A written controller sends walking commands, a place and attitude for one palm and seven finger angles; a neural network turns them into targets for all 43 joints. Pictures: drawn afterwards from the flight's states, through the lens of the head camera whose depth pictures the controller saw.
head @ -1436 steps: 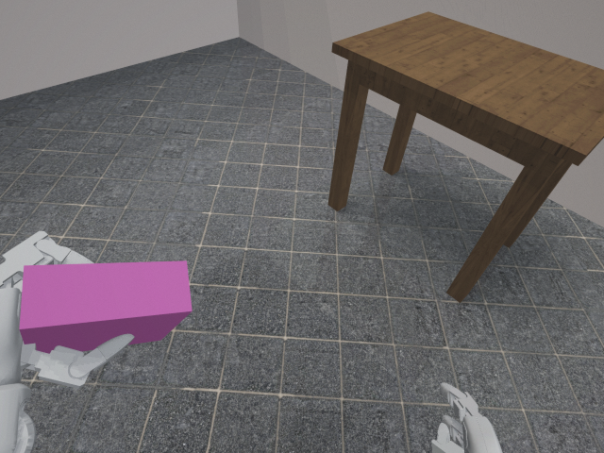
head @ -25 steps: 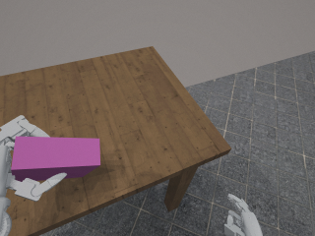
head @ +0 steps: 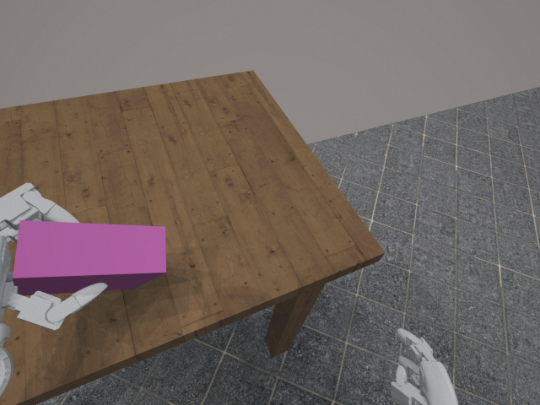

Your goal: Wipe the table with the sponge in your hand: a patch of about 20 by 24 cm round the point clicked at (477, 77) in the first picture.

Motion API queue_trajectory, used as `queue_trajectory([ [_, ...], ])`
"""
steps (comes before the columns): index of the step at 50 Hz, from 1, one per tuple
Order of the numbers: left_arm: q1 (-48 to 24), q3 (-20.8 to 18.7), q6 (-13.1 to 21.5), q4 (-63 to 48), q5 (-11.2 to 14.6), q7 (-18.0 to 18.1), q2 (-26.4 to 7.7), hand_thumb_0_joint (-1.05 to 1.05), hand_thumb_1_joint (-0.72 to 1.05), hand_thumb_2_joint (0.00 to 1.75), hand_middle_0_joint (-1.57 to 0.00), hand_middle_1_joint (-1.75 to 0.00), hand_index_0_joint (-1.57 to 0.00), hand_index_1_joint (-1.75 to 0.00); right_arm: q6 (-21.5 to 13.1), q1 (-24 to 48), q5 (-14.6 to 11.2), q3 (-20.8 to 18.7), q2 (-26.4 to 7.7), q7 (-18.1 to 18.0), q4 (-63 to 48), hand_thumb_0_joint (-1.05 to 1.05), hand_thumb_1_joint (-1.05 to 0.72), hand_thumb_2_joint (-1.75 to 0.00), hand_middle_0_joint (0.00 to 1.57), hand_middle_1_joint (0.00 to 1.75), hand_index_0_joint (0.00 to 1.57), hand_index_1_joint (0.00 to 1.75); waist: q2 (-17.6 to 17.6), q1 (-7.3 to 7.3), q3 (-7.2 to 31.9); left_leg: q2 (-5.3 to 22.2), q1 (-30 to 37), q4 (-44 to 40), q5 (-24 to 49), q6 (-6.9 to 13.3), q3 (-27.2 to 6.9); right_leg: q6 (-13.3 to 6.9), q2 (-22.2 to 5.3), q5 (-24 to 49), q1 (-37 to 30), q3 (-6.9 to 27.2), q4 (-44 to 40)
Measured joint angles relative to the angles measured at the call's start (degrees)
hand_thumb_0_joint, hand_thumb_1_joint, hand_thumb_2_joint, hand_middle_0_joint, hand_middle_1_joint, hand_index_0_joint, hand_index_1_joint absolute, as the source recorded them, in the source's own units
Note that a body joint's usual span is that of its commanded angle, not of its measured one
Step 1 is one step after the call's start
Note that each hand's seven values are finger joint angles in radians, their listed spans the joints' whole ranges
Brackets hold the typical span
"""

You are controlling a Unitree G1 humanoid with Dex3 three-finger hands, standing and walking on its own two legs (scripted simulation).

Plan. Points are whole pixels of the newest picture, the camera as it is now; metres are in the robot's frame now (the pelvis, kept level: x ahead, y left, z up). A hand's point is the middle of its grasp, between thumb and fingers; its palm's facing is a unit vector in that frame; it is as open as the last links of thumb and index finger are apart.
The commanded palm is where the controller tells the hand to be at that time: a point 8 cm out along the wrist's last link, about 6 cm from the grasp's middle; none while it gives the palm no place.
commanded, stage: come to a stop and stand still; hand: left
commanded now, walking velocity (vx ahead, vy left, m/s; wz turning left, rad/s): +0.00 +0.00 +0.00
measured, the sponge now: (110, 261) +0.25 +0.22 +0.11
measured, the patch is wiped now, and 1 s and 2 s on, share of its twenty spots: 0.00 0.00 0.00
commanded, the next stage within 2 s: look again from close up in 0.78 s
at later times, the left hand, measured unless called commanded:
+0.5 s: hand (14, 259) +0.22 +0.28 +0.16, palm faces +0.43 -0.83 -0.36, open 9.6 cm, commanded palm +0.15 +0.30 +0.17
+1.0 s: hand (33, 270) +0.21 +0.26 +0.17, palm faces +0.36 -0.85 -0.38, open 9.6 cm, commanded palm +0.15 +0.29 +0.17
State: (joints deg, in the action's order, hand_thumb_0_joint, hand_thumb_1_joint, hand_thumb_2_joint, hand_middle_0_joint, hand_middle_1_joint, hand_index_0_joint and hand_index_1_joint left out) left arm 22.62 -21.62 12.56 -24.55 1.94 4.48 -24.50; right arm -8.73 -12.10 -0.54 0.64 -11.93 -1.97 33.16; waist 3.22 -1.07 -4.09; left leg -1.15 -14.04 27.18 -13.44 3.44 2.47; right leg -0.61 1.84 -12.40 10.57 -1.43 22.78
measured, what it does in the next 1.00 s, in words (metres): stands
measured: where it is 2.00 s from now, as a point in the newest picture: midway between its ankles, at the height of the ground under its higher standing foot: outside the picture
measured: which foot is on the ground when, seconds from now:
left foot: down 0.00-1.00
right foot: down 0.00-1.00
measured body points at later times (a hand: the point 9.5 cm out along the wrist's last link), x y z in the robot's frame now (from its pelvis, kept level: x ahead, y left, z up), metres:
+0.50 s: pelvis +0.00 +0.02 +0.00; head +0.02 +0.06 +0.44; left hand +0.19 +0.33 +0.18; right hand +0.18 -0.19 -0.07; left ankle +0.01 +0.08 -0.74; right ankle +0.00 -0.11 -0.74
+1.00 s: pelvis -0.01 +0.01 +0.00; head +0.01 +0.04 +0.45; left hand +0.18 +0.30 +0.19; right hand +0.17 -0.21 -0.07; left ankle +0.01 +0.08 -0.74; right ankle +0.00 -0.12 -0.74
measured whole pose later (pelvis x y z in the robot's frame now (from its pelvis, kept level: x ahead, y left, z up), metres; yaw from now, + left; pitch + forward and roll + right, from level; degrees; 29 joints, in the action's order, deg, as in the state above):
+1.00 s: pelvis -0.01 +0.01 +0.00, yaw +0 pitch -1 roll -2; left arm 24.8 -20.2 13.3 -28.2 1.8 5.5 -22.0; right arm -8.4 -12.2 -0.2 1.2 -11.5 -1.6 34.0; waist 1.6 -1.4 -3.2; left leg -2.2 -12.9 25.5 -11.9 4.4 2.7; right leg 0.5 0.8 -10.9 9.3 -1.3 21.1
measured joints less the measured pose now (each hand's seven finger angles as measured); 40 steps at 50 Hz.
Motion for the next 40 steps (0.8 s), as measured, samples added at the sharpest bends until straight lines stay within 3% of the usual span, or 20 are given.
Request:
queue_trajectory([
  [1,-0.35,-0.71,0.09,-0.83,0.18,0.42,0.06,-0.01,-0.46,1.04,-0.79,-1.37,-0.79,-1.37,-0.21,0.25,0.05,0.05,-0.03,0.05,0.05,0.02,-0.90,-0.90,0.20,0.30,0.21,0.30,-0.03,-0.06,-0.23,-0.04,0.05,-0.05,0.01,0.06,0.02,0.08,-0.04,0.06,-0.10,0.02,-0.14],
  [3,-7.26,-3.08,2.21,0.09,-3.21,-1.70,-3.56,-0.01,-0.46,1.04,-0.79,-1.37,-0.80,-1.37,-2.06,-0.53,1.31,-0.43,-0.04,0.44,0.15,0.02,-0.90,-0.90,0.20,0.30,0.20,0.30,-0.02,-2.02,-0.45,0.11,-1.62,0.93,-0.12,0.12,-0.28,0.21,0.10,0.25,1.10,-0.31,0.04],
  [4,-10.15,-4.39,3.48,1.45,-2.73,-1.65,-4.79,-0.01,-0.46,1.04,-0.79,-1.37,-0.80,-1.37,-2.18,-0.01,1.34,-0.19,-0.03,0.92,0.61,0.01,-0.90,-0.90,0.20,0.30,0.20,0.30,-0.01,-2.29,-0.65,0.04,-1.94,0.93,0.04,0.14,-0.32,0.19,0.03,0.37,1.43,-0.36,0.08],
  [6,-11.73,-5.95,3.86,2.71,-0.77,-0.31,-3.99,-0.01,-0.46,1.04,-0.79,-1.37,-0.79,-1.37,-2.09,1.15,0.76,-0.14,-0.06,2.12,0.60,0.02,-0.90,-0.90,0.20,0.30,0.21,0.30,-0.86,-1.86,-0.63,-0.16,-1.87,0.71,0.21,0.34,0.34,0.38,-0.22,0.54,1.79,0.27,0.33],
  [8,-9.24,-5.45,3.09,2.12,0.41,0.45,-1.21,-0.01,-0.46,1.04,-0.78,-1.38,-0.79,-1.37,-1.82,1.55,0.49,-0.49,-0.19,3.03,-0.28,0.02,-0.90,-0.90,0.20,0.30,0.21,0.30,-2.36,-0.75,0.16,-0.65,-1.65,0.58,0.06,0.93,1.15,0.95,-0.75,0.18,2.15,1.05,1.08],
  [11,-1.96,-1.20,2.10,0.33,0.88,0.23,2.47,-0.01,-0.45,1.04,-0.78,-1.39,-0.79,-1.38,-0.88,1.47,-0.05,-0.69,0.05,3.41,-1.11,0.01,-0.90,-0.90,0.20,0.30,0.21,0.30,-3.90,0.62,1.55,-1.53,-0.85,0.07,-0.24,1.79,2.30,1.87,-1.65,-0.71,2.40,2.19,2.34],
  [15,4.43,3.65,0.50,0.54,0.19,-1.23,3.42,-0.01,-0.45,1.04,-0.78,-1.38,-0.79,-1.38,0.74,0.38,-0.22,-0.03,1.36,2.06,-1.06,0.01,-0.90,-0.90,0.20,0.30,0.21,0.30,-3.21,1.17,2.05,-2.33,0.07,-0.30,-0.32,2.10,2.23,2.31,-2.42,-1.66,1.95,2.13,3.31],
  [20,2.48,1.93,-0.82,1.07,-0.52,-0.56,1.39,-0.01,-0.46,1.04,-0.79,-1.38,-0.79,-1.37,0.95,-1.02,0.04,0.94,2.21,0.43,-0.28,0.01,-0.90,-0.90,0.20,0.30,0.21,0.30,-0.62,-0.54,0.70,-2.38,0.39,0.14,-0.17,1.88,0.81,1.90,-2.45,-1.76,0.88,0.66,3.16],
  [25,-2.32,0.05,0.07,-1.98,-0.57,1.36,2.57,-0.01,-0.46,1.04,-0.79,-1.38,-0.79,-1.37,-0.75,-0.19,0.25,0.83,1.08,0.61,0.53,0.02,-0.90,-0.90,0.20,0.30,0.21,0.30,-0.41,-1.88,-0.25,-2.13,0.55,0.50,-0.04,1.71,0.18,1.74,-2.18,-1.03,-0.08,0.00,2.11],
  [31,-1.47,1.82,1.67,-2.75,-0.45,1.41,4.04,-0.01,-0.46,1.04,-0.78,-1.38,-0.79,-1.37,-0.50,1.84,0.34,0.37,0.63,1.13,0.00,0.02,-0.90,-0.90,0.20,0.30,0.21,0.30,-1.55,-0.71,1.51,-1.95,1.06,-0.63,0.48,1.64,0.93,1.93,-2.02,-0.13,-0.37,0.79,0.85],
  [36,0.96,2.51,0.17,1.05,-0.39,0.46,3.33,-0.01,-0.46,1.04,-0.78,-1.38,-0.79,-1.37,0.65,1.76,0.13,0.58,1.13,0.66,-1.07,0.01,-0.90,-0.90,0.20,0.30,0.21,0.30,-1.76,0.35,2.26,-1.65,1.26,-1.86,1.20,1.41,1.20,1.77,-1.71,0.82,-0.49,1.10,-0.49],
  [40,1.61,2.27,-1.08,0.91,-0.60,0.35,3.03,-0.01,-0.46,1.04,-0.78,-1.38,-0.79,-1.37,0.62,0.76,0.13,0.78,1.06,0.27,-1.27,0.01,-0.90,-0.90,0.20,0.30,0.21,0.30,-1.26,0.26,1.16,-1.45,1.11,-2.02,1.62,1.38,0.81,1.50,-1.49,1.21,-0.58,0.70,-0.91],
])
